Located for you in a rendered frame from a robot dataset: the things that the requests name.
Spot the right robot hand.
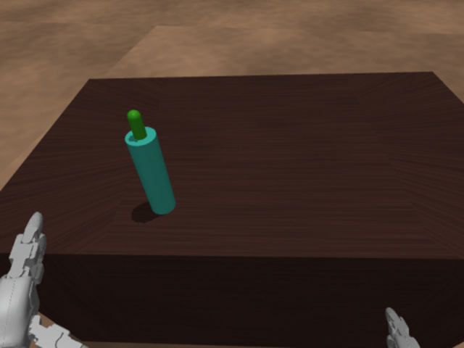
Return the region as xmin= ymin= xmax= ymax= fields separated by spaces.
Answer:
xmin=385 ymin=307 xmax=420 ymax=348

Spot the bottle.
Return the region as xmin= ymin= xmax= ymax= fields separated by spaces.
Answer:
xmin=125 ymin=110 xmax=175 ymax=215

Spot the left robot hand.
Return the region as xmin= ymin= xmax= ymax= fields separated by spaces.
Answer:
xmin=0 ymin=212 xmax=89 ymax=348

